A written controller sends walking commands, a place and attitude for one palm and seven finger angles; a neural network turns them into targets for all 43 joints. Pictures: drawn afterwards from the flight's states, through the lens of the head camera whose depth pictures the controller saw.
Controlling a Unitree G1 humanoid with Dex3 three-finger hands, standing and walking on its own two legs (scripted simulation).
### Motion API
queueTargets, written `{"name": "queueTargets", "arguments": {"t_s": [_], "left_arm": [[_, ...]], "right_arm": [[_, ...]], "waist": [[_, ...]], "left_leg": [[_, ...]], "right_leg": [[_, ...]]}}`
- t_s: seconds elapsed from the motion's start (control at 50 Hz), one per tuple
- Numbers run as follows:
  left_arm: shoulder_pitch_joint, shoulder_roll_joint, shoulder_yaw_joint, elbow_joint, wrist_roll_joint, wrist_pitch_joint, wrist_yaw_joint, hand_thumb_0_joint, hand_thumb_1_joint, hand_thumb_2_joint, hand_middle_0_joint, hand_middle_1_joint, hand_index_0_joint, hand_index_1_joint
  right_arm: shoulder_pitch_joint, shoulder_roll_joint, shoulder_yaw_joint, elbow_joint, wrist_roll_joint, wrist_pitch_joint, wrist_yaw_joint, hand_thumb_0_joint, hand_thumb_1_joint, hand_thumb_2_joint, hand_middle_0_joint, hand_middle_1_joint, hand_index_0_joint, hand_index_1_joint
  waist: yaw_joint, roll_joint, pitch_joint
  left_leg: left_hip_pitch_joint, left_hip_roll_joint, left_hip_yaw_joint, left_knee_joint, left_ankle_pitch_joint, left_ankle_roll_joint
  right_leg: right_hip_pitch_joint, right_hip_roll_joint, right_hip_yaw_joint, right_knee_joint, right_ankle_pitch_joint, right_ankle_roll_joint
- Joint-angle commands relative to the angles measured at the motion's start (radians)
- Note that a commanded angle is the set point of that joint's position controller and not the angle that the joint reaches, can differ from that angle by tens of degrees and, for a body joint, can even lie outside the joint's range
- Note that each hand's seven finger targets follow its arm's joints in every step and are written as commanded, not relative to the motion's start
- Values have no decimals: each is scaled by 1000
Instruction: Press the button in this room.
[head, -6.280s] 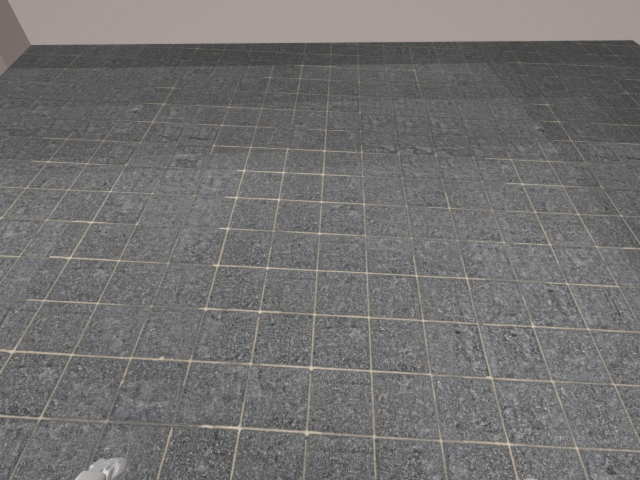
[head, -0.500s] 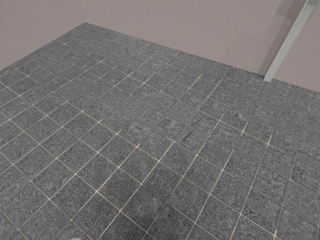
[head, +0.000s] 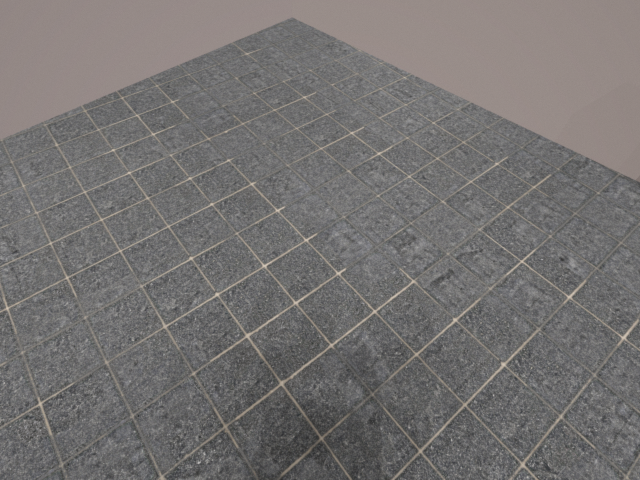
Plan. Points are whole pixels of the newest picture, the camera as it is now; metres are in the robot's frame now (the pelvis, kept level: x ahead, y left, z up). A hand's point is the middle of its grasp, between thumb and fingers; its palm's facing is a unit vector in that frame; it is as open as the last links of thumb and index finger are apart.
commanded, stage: turn or walk to find it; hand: left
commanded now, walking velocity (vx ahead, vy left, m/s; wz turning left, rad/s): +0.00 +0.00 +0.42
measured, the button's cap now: out of the picture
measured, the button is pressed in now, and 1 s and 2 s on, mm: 0 0 0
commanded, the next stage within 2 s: none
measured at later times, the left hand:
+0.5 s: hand out of the picture +0.04 +0.19 -0.14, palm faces +0.23 -0.93 -0.29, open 7.4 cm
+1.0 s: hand out of the picture -0.12 +0.21 -0.17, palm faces +0.48 -0.85 -0.24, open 7.4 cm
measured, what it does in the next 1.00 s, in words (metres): steps on the spot, turning left: left foot, then right foot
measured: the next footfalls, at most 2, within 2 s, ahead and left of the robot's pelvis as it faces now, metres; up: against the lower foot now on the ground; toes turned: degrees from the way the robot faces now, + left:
left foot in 0.02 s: +0.02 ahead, +0.13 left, +0.00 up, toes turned +5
right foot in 0.40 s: +0.05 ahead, -0.11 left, +0.00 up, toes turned +5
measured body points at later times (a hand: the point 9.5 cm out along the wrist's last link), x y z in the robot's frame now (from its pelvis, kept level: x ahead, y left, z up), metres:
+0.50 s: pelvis -0.02 -0.03 +0.00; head +0.01 -0.06 +0.45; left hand +0.02 +0.24 -0.12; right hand +0.09 -0.26 -0.16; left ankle -0.05 +0.11 -0.67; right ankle +0.01 -0.12 -0.73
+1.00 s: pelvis -0.05 +0.01 +0.01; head -0.03 +0.04 +0.45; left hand -0.14 +0.26 -0.15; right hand +0.14 -0.17 -0.13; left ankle -0.10 +0.10 -0.73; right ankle -0.01 -0.13 -0.66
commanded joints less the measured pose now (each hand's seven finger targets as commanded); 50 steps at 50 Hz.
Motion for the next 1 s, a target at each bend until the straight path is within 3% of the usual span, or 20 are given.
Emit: {"name": "queueTargets", "arguments": {"t_s": [0.0, 0.02, 0.06, 0.12, 0.26, 0.34, 0.36, 0.38, 0.4, 0.42, 0.46, 0.5, 0.7, 0.78, 0.8, 0.82, 0.84, 0.88, 0.92, 0.98], "left_arm": [[18, 100, 31, -97, -13, -1, 1, 0, 900, 900, -200, -300, -200, -300], [-53, 103, 23, -114, -5, 10, 7, 0, 900, 900, -200, -300, -200, -300], [-93, 110, 32, -94, -12, 13, 6, 0, 900, 900, -200, -300, -200, -300], [-46, 104, 33, -64, -12, 9, -5, 0, 900, 900, -200, -300, -200, -300], [-67, 85, 26, -92, -17, 9, -1, 0, 900, 900, -200, -300, -200, -300], [53, 100, 32, -68, -16, -9, 3, 0, 900, 900, -200, -300, -200, -300], [78, 140, 40, -65, -9, -19, 8, 0, 900, 900, -200, -300, -200, -300], [88, 232, 59, -72, 8, -28, 17, 0, 900, 900, -200, -300, -200, -300], [79, 261, 63, -91, 1, -25, 17, 0, 900, 900, -200, -300, -200, -300], [31, 229, 63, -102, -1, -25, 21, 0, 900, 900, -200, -300, -200, -300], [-72, 168, 42, -124, -2, -25, 16, 0, 900, 900, -200, -300, -200, -300], [-99, 139, 34, -131, -1, -30, 17, 0, 900, 900, -200, -300, -200, -300], [72, 199, 52, -39, 9, -27, 16, 0, 900, 900, -200, -300, -200, -300], [40, 203, 55, -27, 0, -16, 13, 0, 900, 900, -200, -300, -200, -300], [29, 183, 54, -30, -7, -9, 10, 0, 900, 900, -200, -300, -200, -300], [45, 125, 48, -60, -14, -1, 5, 0, 900, 900, -200, -300, -200, -300], [-14, 88, 27, -97, -8, 5, 4, 0, 900, 900, -200, -300, -200, -300], [-95, 103, 34, -86, -7, 23, 9, 0, 900, 900, -200, -300, -200, -300], [-44, 104, 37, -52, -6, 15, -4, 0, 900, 900, -200, -300, -200, -300], [-29, 101, 32, -45, -10, 12, -5, 0, 900, 900, -200, -300, -200, -300]], "right_arm": [[110, -231, -45, -67, -3, -52, -11, 0, -900, -900, 200, 300, 200, 300], [158, -234, -48, -44, -4, -50, -23, 0, -900, -900, 200, 300, 200, 300], [89, -184, -34, -50, -7, -52, -39, 0, -900, -900, 200, 300, 200, 300], [17, -158, -21, -78, -6, -59, -39, 0, -900, -900, 200, 300, 200, 300], [20, -174, -33, -90, -12, -46, -32, 0, -900, -900, 200, 300, 200, 300], [-29, -162, -39, -113, -6, -37, -25, 0, -900, -900, 200, 300, 200, 300], [-18, -123, -36, -118, 2, -38, -20, 0, -900, -900, 200, 300, 200, 300], [2, -53, -24, -140, 8, -39, -14, 0, -900, -900, 200, 300, 200, 300], [-28, -84, -35, -156, 0, -25, -16, 0, -900, -900, 200, 300, 200, 300], [-42, -100, -43, -140, -6, -13, -15, 0, -900, -900, 200, 300, 200, 300], [0, -92, -45, -97, -9, -5, -1, 0, -900, -900, 200, 300, 200, 300], [56, -75, -41, -69, -8, -2, 5, 0, -900, -900, 200, 300, 200, 300], [-60, -38, -7, -85, 7, -22, -3, 0, -900, -900, 200, 300, 200, 300], [27, -50, -5, -61, 7, -36, -10, 0, -900, -900, 200, 300, 200, 300], [64, -79, -10, -55, 5, -44, -7, 0, -900, -900, 200, 300, 200, 300], [92, -176, -32, -57, -5, -54, -10, 0, -900, -900, 200, 300, 200, 300], [133, -236, -43, -52, -4, -46, -16, 0, -900, -900, 200, 300, 200, 300], [106, -199, -35, -37, -8, -48, -37, 0, -900, -900, 200, 300, 200, 300], [11, -153, -19, -65, -5, -55, -40, 0, -900, -900, 200, 300, 200, 300], [23, -150, -20, -66, -2, -61, -38, 0, -900, -900, 200, 300, 200, 300]], "waist": [[-53, 315, -181], [-91, 264, -179], [-65, 262, -123], [-27, 179, -121], [-38, 172, -110], [21, 152, -125], [30, 49, -134], [32, -235, -131], [50, -277, -112], [36, -247, -70], [-22, -120, -10], [-43, -121, -33], [50, -167, -116], [-2, -155, -144], [-29, -59, -159], [-41, 212, -173], [-67, 320, -133], [-70, 271, -90], [-21, 178, -85], [-24, 159, -110]], "left_leg": [[329, 346, -386, -280, 717, 176], [263, 374, -387, -280, 754, 244], [201, 291, -319, -266, 730, 235], [179, 216, -240, -266, 709, 204], [122, 202, -316, -270, 588, 213], [-28, 135, -315, -187, 413, 153], [-124, 73, -278, -99, 278, 104], [-296, -71, -120, 118, -28, 30], [-280, -70, -126, 328, -221, 19], [-275, -46, -169, 466, -190, 28], [-270, -20, -145, 593, -51, 19], [-254, -11, -113, 603, 20, 0], [-157, 0, -1, 149, -120, -13], [35, -8, 44, -121, 67, 7], [152, 30, 3, -247, 191, 23], [273, 242, -284, -300, 426, 111], [232, 383, -399, -329, 638, 219], [143, 317, -367, -332, 540, 219], [142, 240, -258, -314, 535, 199], [186, 205, -220, -297, 635, 197]], "right_leg": [[-293, 23, 51, 311, -242, 53], [-291, 31, 138, 428, -300, 49], [-314, 26, 198, 505, -198, 47], [-262, 47, 187, 463, -117, 55], [-149, 93, 174, 213, -115, 53], [89, 113, 150, -115, 102, 42], [197, 38, 224, -233, 146, 22], [268, -215, 499, -315, 186, -72], [123, -341, 563, -361, 206, -167], [25, -305, 543, -384, 112, -183], [-45, -199, 375, -368, 57, -139], [-24, -154, 260, -349, 118, -114], [198, -216, 190, -222, 531, -169], [114, -196, 110, -113, 491, -98], [25, -164, 72, -10, 382, -51], [-197, -41, 16, 180, 56, 26], [-293, 26, 63, 341, -302, 52], [-317, 26, 185, 493, -214, 45], [-305, 28, 187, 514, -96, 52], [-279, 45, 182, 456, -71, 65]]}}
